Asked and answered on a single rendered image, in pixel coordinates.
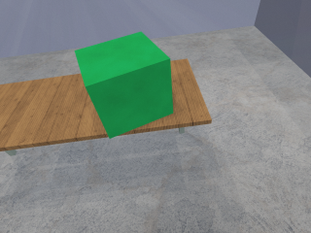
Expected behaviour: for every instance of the table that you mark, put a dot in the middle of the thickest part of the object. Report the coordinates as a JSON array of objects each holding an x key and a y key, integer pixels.
[{"x": 58, "y": 110}]

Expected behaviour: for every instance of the carton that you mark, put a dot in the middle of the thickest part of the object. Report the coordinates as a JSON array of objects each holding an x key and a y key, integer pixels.
[{"x": 128, "y": 80}]

